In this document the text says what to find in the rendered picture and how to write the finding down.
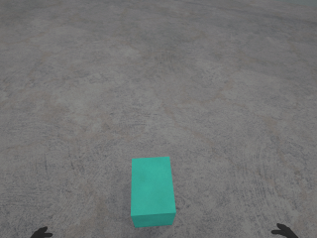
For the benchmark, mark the robot right hand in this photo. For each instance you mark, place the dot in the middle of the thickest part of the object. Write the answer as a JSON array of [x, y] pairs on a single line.
[[284, 231]]

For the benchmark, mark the carton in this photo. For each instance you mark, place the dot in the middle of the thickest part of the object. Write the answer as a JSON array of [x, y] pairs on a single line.
[[152, 195]]

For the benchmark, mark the robot left hand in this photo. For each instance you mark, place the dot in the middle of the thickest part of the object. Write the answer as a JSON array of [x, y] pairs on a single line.
[[41, 233]]

